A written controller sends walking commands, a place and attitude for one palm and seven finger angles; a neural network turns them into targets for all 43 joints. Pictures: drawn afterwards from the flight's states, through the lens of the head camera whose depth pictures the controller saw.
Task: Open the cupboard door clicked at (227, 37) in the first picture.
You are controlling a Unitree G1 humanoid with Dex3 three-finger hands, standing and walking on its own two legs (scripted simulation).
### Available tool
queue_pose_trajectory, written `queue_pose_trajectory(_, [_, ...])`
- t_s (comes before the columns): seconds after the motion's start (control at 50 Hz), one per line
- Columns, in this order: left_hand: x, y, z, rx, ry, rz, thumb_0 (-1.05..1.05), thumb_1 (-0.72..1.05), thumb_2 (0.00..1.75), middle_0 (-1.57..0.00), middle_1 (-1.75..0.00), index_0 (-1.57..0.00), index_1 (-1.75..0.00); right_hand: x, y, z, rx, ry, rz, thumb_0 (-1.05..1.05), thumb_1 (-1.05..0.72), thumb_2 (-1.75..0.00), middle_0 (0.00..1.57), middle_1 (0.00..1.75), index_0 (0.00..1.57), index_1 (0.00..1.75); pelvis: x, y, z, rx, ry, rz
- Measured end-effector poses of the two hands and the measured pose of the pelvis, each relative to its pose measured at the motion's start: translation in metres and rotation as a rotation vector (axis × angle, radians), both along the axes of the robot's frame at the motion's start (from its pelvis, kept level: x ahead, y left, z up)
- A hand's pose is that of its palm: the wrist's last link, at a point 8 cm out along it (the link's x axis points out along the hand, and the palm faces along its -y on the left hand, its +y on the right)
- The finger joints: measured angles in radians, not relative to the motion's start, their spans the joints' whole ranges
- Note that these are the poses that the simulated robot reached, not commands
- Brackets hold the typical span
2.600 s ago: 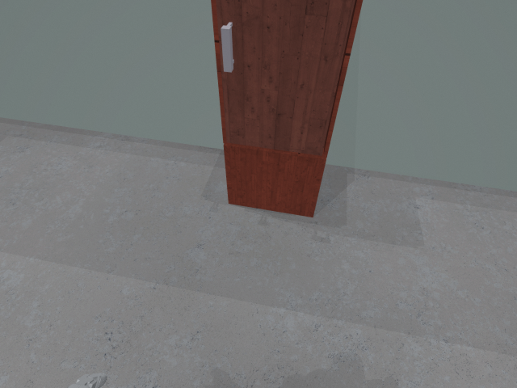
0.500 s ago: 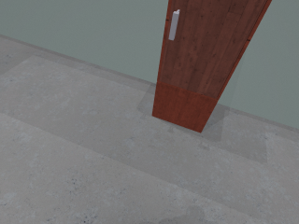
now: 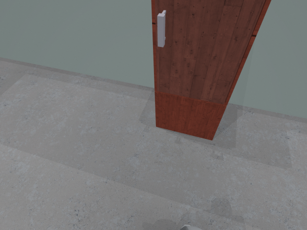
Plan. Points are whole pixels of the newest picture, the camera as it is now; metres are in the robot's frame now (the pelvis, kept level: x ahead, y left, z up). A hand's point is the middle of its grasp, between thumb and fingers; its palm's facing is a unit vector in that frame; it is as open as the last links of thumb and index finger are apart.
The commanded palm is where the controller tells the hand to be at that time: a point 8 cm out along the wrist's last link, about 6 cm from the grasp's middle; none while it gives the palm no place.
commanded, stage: turn to face it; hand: left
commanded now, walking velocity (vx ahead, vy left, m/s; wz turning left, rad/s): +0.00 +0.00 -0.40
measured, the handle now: (162, 28) +0.86 +0.02 +0.08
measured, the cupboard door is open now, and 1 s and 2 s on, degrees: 0 0 0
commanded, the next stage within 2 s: take the last steps up to it in 0.42 s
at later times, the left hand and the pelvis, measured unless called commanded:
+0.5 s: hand out of the picture +0.10 +0.24 -0.16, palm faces -0.09 -0.98 -0.19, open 7.4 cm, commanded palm none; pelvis +0.03 +0.05 +0.02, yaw -12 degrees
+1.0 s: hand (113, 210) +0.19 +0.14 -0.14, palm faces -0.22 -0.95 -0.21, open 7.2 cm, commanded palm none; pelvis +0.07 -0.01 +0.02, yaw -15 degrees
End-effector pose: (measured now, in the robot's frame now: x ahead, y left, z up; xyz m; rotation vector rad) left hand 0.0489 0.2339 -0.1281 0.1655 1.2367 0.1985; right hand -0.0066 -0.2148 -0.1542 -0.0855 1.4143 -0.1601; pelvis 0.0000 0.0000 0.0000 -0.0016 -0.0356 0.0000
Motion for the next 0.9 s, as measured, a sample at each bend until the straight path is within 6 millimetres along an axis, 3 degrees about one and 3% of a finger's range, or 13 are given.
queue_pose_trajectory(0.12, [0.012,-0.005,0.012,0.006,0.041,-0.029,0.01,0.91,0.90,-0.20,-0.30,-0.20,-0.30,0.062,-0.025,0.023,-0.046,-0.133,0.007,0.00,-0.91,-0.90,0.20,0.30,0.20,0.30,0.011,-0.005,0.015,0.017,0.030,-0.046])
queue_pose_trajectory(0.2, [0.020,-0.003,0.014,-0.003,0.047,-0.057,0.01,0.90,0.90,-0.20,-0.30,-0.20,-0.30,0.090,-0.031,0.034,-0.071,-0.210,-0.003,0.00,-0.91,-0.90,0.19,0.30,0.20,0.30,0.017,-0.001,0.018,0.022,0.040,-0.085])
queue_pose_trajectory(0.28, [0.027,0.006,0.013,-0.013,0.040,-0.075,0.01,0.90,0.90,-0.20,-0.30,-0.20,-0.30,0.102,-0.027,0.042,-0.092,-0.250,-0.017,0.00,-0.91,-0.90,0.19,0.30,0.20,0.30,0.021,0.008,0.019,0.013,0.040,-0.115])
queue_pose_trajectory(0.38, [0.036,0.027,0.005,-0.026,0.034,-0.095,0.01,0.90,0.90,-0.20,-0.30,-0.20,-0.30,0.100,-0.011,0.050,-0.119,-0.270,-0.040,0.00,-0.91,-0.90,0.19,0.30,0.20,0.30,0.024,0.026,0.017,-0.005,0.039,-0.149])
queue_pose_trajectory(0.44, [0.042,0.042,-0.004,-0.037,0.040,-0.111,0.01,0.90,0.90,-0.20,-0.30,-0.20,-0.30,0.086,0.004,0.051,-0.139,-0.270,-0.068,0.00,-0.91,-0.90,0.20,0.30,0.20,0.30,0.025,0.039,0.014,-0.011,0.031,-0.168])
queue_pose_trajectory(0.54, [0.056,0.058,0.001,-0.034,0.062,-0.169,0.01,0.90,0.90,-0.20,-0.30,-0.20,-0.30,0.046,0.026,0.056,-0.138,-0.196,-0.124,0.00,-0.91,-0.90,0.20,0.30,0.20,0.30,0.026,0.051,0.022,-0.018,0.025,-0.217])
queue_pose_trajectory(0.66, [0.067,0.062,0.008,-0.021,0.094,-0.241,0.01,0.91,0.90,-0.19,-0.30,-0.20,-0.30,0.002,0.041,0.053,-0.117,-0.112,-0.208,0.00,-0.91,-0.90,0.20,0.30,0.21,0.30,0.030,0.056,0.027,-0.018,0.038,-0.268])
queue_pose_trajectory(0.76, [0.088,0.041,0.012,-0.025,0.112,-0.322,0.01,0.91,0.90,-0.19,-0.30,-0.19,-0.30,-0.044,0.049,0.048,-0.084,-0.025,-0.299,0.00,-0.91,-0.90,0.20,0.30,0.21,0.30,0.036,0.047,0.028,-0.017,0.046,-0.294])
queue_pose_trajectory(0.9, [0.138,-0.023,0.011,-0.040,-0.006,-0.393,0.01,0.91,0.90,-0.19,-0.30,-0.20,-0.30,-0.106,0.048,0.030,0.000,0.161,-0.387,0.00,-0.91,-0.90,0.20,0.30,0.20,0.30,0.048,0.012,0.016,0.008,0.039,-0.300])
